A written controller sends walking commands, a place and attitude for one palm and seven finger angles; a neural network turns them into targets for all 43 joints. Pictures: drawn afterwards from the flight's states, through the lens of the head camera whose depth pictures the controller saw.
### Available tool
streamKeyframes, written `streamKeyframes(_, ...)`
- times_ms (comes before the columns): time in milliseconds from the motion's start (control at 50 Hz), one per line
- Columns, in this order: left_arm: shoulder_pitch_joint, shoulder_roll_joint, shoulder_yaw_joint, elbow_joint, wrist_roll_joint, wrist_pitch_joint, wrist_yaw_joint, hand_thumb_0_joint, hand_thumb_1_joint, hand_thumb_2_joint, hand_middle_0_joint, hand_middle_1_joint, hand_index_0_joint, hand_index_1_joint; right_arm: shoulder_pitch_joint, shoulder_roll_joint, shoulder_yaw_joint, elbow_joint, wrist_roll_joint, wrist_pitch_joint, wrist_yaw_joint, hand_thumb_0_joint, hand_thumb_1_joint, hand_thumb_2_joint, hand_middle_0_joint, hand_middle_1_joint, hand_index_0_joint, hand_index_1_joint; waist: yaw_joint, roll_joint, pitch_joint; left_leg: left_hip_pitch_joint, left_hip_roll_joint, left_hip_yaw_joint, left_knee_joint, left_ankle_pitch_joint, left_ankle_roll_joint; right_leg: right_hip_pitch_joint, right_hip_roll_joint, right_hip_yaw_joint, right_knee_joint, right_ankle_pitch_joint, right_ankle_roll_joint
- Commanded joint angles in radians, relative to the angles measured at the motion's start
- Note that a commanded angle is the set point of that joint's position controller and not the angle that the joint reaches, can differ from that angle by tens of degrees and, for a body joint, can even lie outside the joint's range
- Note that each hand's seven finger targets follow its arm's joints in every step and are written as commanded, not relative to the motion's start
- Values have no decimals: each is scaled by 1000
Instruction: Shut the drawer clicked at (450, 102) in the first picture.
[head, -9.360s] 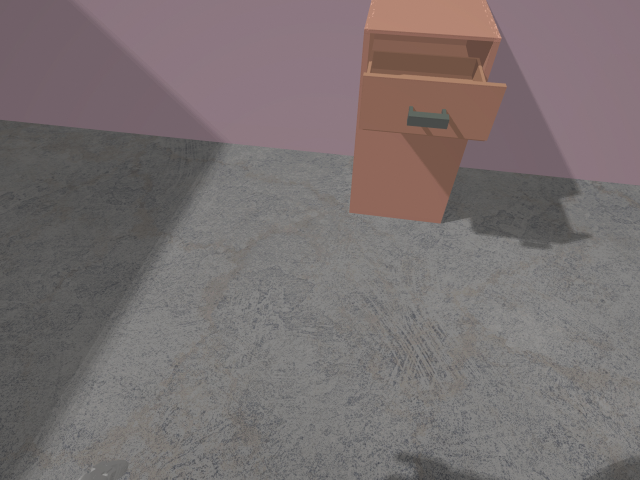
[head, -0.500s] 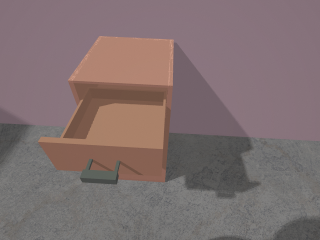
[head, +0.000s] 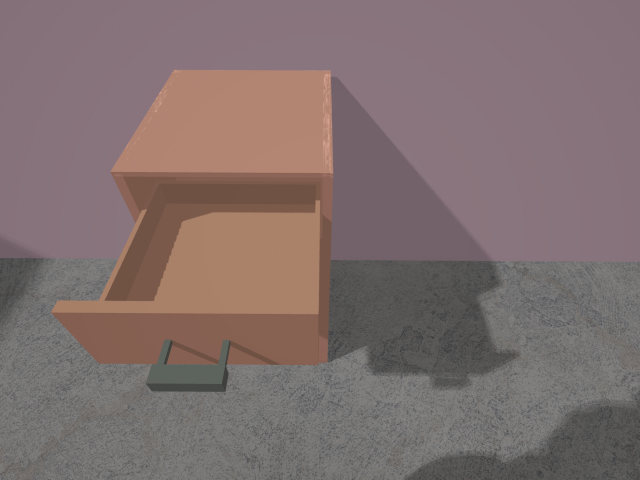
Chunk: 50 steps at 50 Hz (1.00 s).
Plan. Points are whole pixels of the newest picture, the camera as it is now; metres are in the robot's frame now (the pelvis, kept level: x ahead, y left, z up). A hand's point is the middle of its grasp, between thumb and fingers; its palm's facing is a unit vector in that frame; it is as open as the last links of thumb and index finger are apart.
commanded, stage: come to a stop and stand still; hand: left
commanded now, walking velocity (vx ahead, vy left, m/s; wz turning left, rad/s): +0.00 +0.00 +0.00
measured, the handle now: (192, 362) +0.29 +0.21 -0.07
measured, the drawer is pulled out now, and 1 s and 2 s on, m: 0.30 0.30 0.30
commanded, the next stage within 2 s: look again from close up in 1.64 s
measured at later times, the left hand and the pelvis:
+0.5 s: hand out of the picture +0.01 +0.17 -0.17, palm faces +0.02 -0.97 -0.23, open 7.3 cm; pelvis -0.01 -0.01 +0.00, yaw +1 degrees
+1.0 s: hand out of the picture +0.01 +0.17 -0.18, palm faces +0.03 -0.98 -0.19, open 7.3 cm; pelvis +0.01 +0.01 +0.00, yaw +1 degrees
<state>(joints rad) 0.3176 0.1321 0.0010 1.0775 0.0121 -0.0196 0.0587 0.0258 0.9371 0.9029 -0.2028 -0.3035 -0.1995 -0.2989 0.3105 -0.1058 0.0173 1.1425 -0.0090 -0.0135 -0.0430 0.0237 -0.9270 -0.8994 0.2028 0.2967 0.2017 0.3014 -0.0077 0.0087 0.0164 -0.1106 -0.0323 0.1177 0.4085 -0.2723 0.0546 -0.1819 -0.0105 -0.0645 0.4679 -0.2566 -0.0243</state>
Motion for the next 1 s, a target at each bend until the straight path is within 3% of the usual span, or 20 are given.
streamKeyframes(0,100,72,6,-28,-1,-4,-4,0,900,900,-200,-300,-200,-300,71,-92,-16,-28,4,-11,7,0,-900,-900,200,300,200,300,7,-30,40,-33,150,-138,-72,268,-9,0,-114,120,-73,285,-24)
streamKeyframes(20,-7,244,4,-91,-4,-12,-20,0,900,900,-200,-300,-200,-300,-2,-208,-37,-120,-3,-16,14,0,-900,-900,200,300,200,300,-18,42,166,-55,90,-188,-134,305,-29,-122,-25,83,34,82,-37)
streamKeyframes(40,14,190,14,-108,1,0,-19,0,900,900,-200,-300,-200,-300,-17,-225,-66,-140,-14,-35,6,0,-900,-900,200,300,200,300,17,44,103,-138,196,-227,-131,40,1,-126,-62,78,39,-78,-27)
streamKeyframes(60,33,167,3,-100,6,1,-20,0,900,900,-200,-300,-200,-300,-66,-200,-61,-157,-8,-28,12,0,-900,-900,200,300,200,300,30,35,74,-183,177,-230,-132,-87,16,-87,-71,88,7,-25,-32)
streamKeyframes(80,51,139,-5,-91,10,-2,-17,0,900,900,-200,-300,-200,-300,-67,-168,-54,-163,-6,-19,20,0,-900,-900,200,300,200,300,30,-16,62,-213,150,-206,-101,-144,7,-64,-77,102,-30,-41,-29)
streamKeyframes(100,57,136,-7,-90,11,-7,-14,0,900,900,-200,-300,-200,-300,-57,-153,-50,-165,-4,-10,26,0,-900,-900,200,300,200,300,23,-60,64,-205,115,-182,-50,-105,-3,-81,-94,145,-79,-87,-31)
streamKeyframes(140,28,155,-6,-97,7,-8,-11,0,900,900,-200,-300,-200,-300,-23,-148,-45,-159,-11,8,31,0,-900,-900,200,300,200,300,-3,-83,47,-144,92,-148,19,-82,-12,-144,-127,201,-143,-200,-45)
streamKeyframes(180,5,166,-2,-103,4,-12,-10,0,900,900,-200,-300,-200,-300,-9,-146,-44,-153,-9,17,34,0,-900,-900,200,300,200,300,-20,-64,53,-116,78,-135,51,-51,-19,-182,-150,232,-185,-233,-51)
streamKeyframes(240,-21,169,-1,-105,3,-11,-9,0,900,900,-200,-300,-200,-300,5,-154,-40,-142,-11,20,34,0,-900,-900,200,300,200,300,-25,-1,52,-102,91,-137,33,-34,-17,-177,-137,205,-171,-183,-47)
streamKeyframes(380,-1,148,-7,-70,-1,-16,-9,0,900,900,-200,-300,-200,-300,-21,-169,-26,-118,-4,5,31,0,-900,-900,200,300,200,300,-4,2,40,-94,122,-159,-24,74,-9,-75,-113,136,-114,54,-24)
streamKeyframes(520,14,139,-5,-48,-2,-15,-5,0,900,900,-200,-300,-200,-300,-20,-167,-23,-78,-2,1,27,0,-900,-900,200,300,200,300,6,-25,8,-68,130,-157,-23,144,-5,-15,-113,116,-85,168,-18)
streamKeyframes(740,36,117,-3,-17,-1,-12,0,0,900,900,-200,-300,-200,-300,-7,-151,-22,-27,1,-5,17,0,-900,-900,200,300,200,300,10,-17,16,-31,140,-149,-21,249,-2,9,-113,97,-63,259,-16)
streamKeyframes(800,43,109,-3,-7,0,-10,1,0,900,900,-200,-300,-200,-300,-4,-142,-21,-18,2,-3,15,0,-900,-900,200,300,200,300,9,-32,41,-41,138,-150,-31,213,-2,2,-115,99,-73,238,-16)
streamKeyframes(920,51,105,-3,3,1,-6,0,0,900,900,-200,-300,-200,-300,6,-141,-21,-8,3,-7,11,0,-900,-900,200,300,200,300,8,-3,39,-17,145,-153,-45,258,2,2,-108,90,-70,234,-13)
streamKeyframes(980,62,96,-3,9,1,-6,1,0,900,900,-200,-300,-200,-300,10,-139,-20,-6,4,-9,9,0,-900,-900,200,300,200,300,10,-17,38,-12,145,-154,-39,281,5,8,-111,88,-71,249,-12)
